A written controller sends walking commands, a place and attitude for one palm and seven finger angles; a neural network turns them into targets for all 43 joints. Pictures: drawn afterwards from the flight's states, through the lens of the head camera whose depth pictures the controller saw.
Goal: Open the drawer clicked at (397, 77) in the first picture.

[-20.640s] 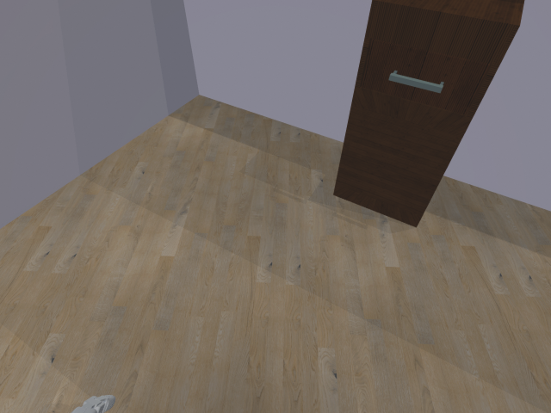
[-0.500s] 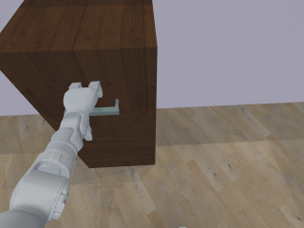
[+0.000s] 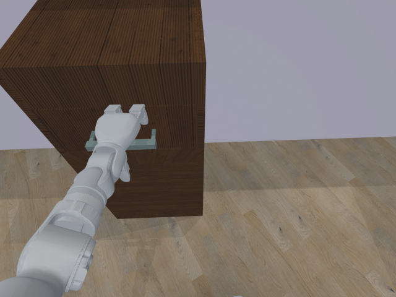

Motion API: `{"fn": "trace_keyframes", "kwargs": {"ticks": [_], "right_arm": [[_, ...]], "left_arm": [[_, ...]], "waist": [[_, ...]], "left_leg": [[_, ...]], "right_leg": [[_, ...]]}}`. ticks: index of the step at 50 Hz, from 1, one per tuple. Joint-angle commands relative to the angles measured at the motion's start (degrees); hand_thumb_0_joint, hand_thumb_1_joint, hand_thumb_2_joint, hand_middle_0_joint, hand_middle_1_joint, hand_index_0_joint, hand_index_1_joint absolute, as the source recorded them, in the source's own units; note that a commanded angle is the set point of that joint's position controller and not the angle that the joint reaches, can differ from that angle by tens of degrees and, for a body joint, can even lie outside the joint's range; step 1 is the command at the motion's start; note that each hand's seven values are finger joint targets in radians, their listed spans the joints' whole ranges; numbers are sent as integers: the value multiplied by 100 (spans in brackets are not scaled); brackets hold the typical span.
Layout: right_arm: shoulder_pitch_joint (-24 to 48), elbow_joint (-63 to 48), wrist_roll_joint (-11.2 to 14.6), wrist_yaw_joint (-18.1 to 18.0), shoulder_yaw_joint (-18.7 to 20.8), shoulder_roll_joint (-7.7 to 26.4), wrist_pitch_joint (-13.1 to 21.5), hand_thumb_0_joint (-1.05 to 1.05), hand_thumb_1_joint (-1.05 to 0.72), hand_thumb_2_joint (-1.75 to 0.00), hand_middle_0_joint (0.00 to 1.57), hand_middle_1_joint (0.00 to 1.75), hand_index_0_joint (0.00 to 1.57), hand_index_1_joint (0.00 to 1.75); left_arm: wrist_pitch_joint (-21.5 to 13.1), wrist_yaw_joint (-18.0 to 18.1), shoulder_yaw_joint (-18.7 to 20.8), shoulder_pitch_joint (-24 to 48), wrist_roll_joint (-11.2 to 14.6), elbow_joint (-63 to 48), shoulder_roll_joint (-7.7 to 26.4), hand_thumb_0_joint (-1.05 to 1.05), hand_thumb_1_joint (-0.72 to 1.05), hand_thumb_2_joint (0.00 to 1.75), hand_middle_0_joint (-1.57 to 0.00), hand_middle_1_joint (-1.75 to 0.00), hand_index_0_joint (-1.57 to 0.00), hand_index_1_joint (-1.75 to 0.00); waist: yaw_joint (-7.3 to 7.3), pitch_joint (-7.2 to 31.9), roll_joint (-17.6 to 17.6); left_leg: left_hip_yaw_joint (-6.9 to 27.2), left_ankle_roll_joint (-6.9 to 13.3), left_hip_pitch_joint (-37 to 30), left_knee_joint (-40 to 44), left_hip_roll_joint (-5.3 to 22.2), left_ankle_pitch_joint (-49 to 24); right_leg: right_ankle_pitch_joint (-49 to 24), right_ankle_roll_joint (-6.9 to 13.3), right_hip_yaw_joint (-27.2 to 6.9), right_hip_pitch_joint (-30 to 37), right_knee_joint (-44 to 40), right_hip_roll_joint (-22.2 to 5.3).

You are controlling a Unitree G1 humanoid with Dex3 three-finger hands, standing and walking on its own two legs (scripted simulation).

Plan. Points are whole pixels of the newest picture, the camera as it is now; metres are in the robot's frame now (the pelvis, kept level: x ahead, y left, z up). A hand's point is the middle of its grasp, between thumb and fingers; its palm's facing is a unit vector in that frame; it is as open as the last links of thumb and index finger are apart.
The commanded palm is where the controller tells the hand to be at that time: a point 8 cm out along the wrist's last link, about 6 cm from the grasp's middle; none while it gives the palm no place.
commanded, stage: move the hooked fingers above the handle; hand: left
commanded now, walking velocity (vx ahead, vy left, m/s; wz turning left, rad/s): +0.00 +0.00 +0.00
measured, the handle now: (122, 139) +0.51 +0.20 -0.04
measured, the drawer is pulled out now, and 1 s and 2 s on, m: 0.00 0.00 0.00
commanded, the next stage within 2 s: lower the fingers behind the handle in 1.82 s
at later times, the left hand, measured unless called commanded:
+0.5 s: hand (127, 141) +0.45 +0.16 +0.02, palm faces -0.02 -0.06 -1.00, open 13.8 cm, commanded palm +0.44 +0.19 +0.07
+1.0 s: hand (120, 147) +0.45 +0.18 +0.01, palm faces -0.11 -0.05 -0.99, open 13.8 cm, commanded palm +0.44 +0.20 +0.07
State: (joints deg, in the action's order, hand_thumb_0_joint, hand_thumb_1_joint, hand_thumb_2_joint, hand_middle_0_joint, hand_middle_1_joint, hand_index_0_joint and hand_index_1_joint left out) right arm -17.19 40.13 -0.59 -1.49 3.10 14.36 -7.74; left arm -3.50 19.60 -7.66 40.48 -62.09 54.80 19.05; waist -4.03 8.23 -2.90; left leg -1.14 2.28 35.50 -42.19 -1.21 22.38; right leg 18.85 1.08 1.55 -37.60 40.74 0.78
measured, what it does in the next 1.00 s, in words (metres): stands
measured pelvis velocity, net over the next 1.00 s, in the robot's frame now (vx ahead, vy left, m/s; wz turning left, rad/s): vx -0.01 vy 0.00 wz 0.01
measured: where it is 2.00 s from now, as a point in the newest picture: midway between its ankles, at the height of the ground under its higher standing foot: outside the picture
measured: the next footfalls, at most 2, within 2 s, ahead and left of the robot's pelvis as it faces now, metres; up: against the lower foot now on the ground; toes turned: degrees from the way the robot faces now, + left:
none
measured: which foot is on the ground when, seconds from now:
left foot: down 0.00-1.00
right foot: down 0.00-1.00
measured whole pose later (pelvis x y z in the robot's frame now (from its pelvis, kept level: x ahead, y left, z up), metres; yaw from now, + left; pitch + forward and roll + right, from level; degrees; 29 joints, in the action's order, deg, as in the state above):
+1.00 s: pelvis -0.01 +0.00 -0.01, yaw +0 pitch +18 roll -1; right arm -20.2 40.6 -0.5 -3.2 3.4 15.1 -5.8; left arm -8.2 16.1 -7.3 42.1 -61.3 55.8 23.5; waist -4.6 7.8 -2.5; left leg -0.6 2.3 39.8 -44.8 -1.1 22.7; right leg 18.9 1.0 2.1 -41.3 42.4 0.8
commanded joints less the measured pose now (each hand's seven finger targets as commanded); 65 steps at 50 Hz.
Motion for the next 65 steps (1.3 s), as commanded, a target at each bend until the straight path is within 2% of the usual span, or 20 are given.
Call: {"fn": "trace_keyframes", "kwargs": {"ticks": [1,4,7,9,11,14,18,22,23,28,32,35,43,46,49,53,56,57,59,65], "right_arm": [[-334,-461,-60,-43,194,804,101,0,-90,-90,20,30,20,30],[-220,-573,-73,-13,175,776,56,0,-90,-90,20,30,20,30],[-272,-577,13,-63,221,820,61,0,-90,-90,20,30,20,30],[-333,-567,46,-107,251,856,88,0,-90,-90,20,30,20,30],[-399,-560,68,-173,285,861,126,0,-90,-90,20,30,20,30],[-528,-471,52,-212,383,787,226,0,-90,-90,20,30,20,30],[-645,-299,23,-206,376,757,300,0,-90,-90,20,30,20,30],[-679,-215,-37,-118,322,794,279,0,-90,-90,20,30,20,30],[-641,-190,-69,-99,291,851,249,0,-90,-90,20,30,20,30],[-325,-389,-100,10,161,853,121,0,-90,-90,20,30,20,30],[-202,-486,44,-77,126,853,24,0,-90,-90,20,30,20,30],[-207,-482,116,-206,106,896,10,0,-90,-90,20,30,20,30],[-706,-446,66,-323,270,804,321,0,-90,-90,20,30,20,30],[-813,-342,4,-272,321,808,346,0,-90,-90,20,30,20,30],[-853,-292,-57,-175,321,821,332,0,-90,-90,20,30,20,30],[-626,-257,-172,-23,258,906,237,0,-90,-90,20,30,20,30],[-543,-326,-129,76,261,876,161,0,-90,-90,20,30,20,30],[-489,-330,-118,77,256,913,121,0,-90,-90,20,30,20,30],[-421,-353,-69,26,205,927,29,0,-90,-90,20,30,20,30],[-361,-395,82,-162,197,912,2,0,-90,-90,20,30,20,30]], "left_arm": [[229,656,1179,2158,-157,-814,2125,0,-50,30,-30,-120,-30,-120],[515,778,1280,1772,-184,-766,2281,0,-50,30,-30,-120,-30,-120],[753,653,1041,1830,-103,-563,2093,0,-50,30,-30,-120,-30,-120],[743,512,911,2200,7,-701,2014,0,-50,30,-30,-120,-30,-120],[561,304,929,2263,85,-920,2078,0,-50,30,-30,-120,-30,-120],[71,0,127,2584,187,-1444,1080,0,-50,30,-30,-120,-30,-120],[-332,-53,-187,2838,175,-1436,723,0,-50,30,-30,-120,-30,-120],[-272,419,568,2884,-17,-1094,1497,0,-50,30,-30,-120,-30,-120],[-169,563,1021,2747,-46,-950,1980,0,-50,30,-30,-120,-30,-120],[646,946,1375,2272,-174,-458,2470,0,-50,30,-30,-120,-30,-120],[1144,872,1011,2396,-119,-285,2334,0,-50,30,-30,-120,-30,-120],[1213,533,1011,2531,94,-107,2473,0,-50,30,-30,-120,-30,-120],[-119,-409,-176,2833,202,-776,907,0,-50,30,-30,-120,-30,-120],[-549,-293,178,2731,197,-995,1186,0,-50,30,-30,-120,-30,-120],[-661,205,737,2931,42,-1202,1745,0,-50,30,-30,-120,-30,-120],[-202,1014,1678,2775,-158,-1154,2713,0,-50,30,-30,-120,-30,-120],[414,1208,1368,2666,-203,-964,2386,0,-50,30,-30,-120,-30,-120],[569,1224,1504,2629,-201,-976,2615,0,-50,30,-30,-120,-30,-120],[875,1141,1474,2759,-121,-890,2763,0,-50,30,-30,-120,-30,-120],[978,346,966,2395,226,-509,2201,0,-50,30,-30,-120,-30,-120]], "waist": [[210,1813,110],[380,2318,29],[157,2121,562],[0,2278,652],[-20,2453,559],[-321,2366,276],[-450,1806,43],[-230,1912,-180],[-64,2043,-118],[238,2446,74],[85,2151,555],[-38,2071,833],[-470,1935,181],[-356,2027,-41],[-196,2208,-352],[120,2616,-322],[88,2667,-272],[142,2823,-185],[98,3016,23],[-21,2392,481]], "left_leg": [[38,-2,-482,375,-90,-2088],[-112,-24,-401,332,-125,-2325],[-171,9,-298,394,-95,-2101],[-166,51,-416,422,-89,-1980],[-143,80,-592,436,-99,-2073],[-4,93,-1264,350,-40,-2279],[183,41,-1434,254,-12,-2161],[219,-20,-1114,178,-46,-2179],[201,-35,-904,160,-66,-2260],[-42,-30,-282,143,-142,-2374],[-171,3,-89,367,-142,-1841],[-163,56,-98,497,-134,-1472],[111,78,-1072,264,-22,-1760],[208,34,-1158,79,3,-1978],[292,-44,-981,-27,-4,-2267],[207,-85,-534,-178,-53,-2599],[100,-114,-568,-104,-47,-2771],[57,-96,-578,-82,-53,-2731],[32,-64,-545,30,-76,-2616],[-36,41,-737,463,-27,-2109]], "right_leg": [[-1712,206,-109,1201,-180,128],[-2215,180,-178,1716,-95,108],[-2233,95,-189,1794,-265,101],[-2229,41,-247,1896,-362,82],[-2384,32,-282,2043,-400,62],[-2182,46,-204,1424,-493,92],[-1562,107,-115,595,-493,125],[-1496,188,-51,489,-238,154],[-1584,207,-45,653,-133,156],[-2170,173,-107,1445,47,144],[-1950,65,-157,1697,-239,104],[-1694,-4,-230,1856,-427,67],[-1441,75,-154,746,-469,109],[-1395,120,-127,417,-288,137],[-1451,182,-57,285,-18,162],[-1774,217,-1,583,314,180],[-2021,180,52,812,252,193],[-2087,159,10,1001,215,187],[-2258,111,-51,1413,132,162],[-2016,39,-121,1708,-379,114]]}}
